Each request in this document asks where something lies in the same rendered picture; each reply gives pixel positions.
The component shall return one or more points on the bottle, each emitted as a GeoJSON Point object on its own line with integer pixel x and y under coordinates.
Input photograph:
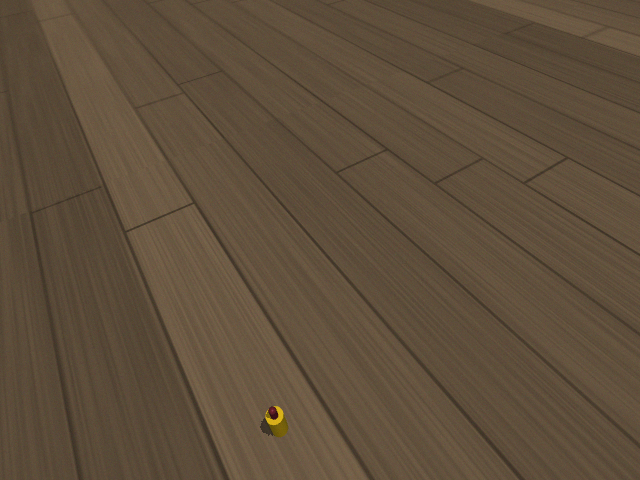
{"type": "Point", "coordinates": [276, 421]}

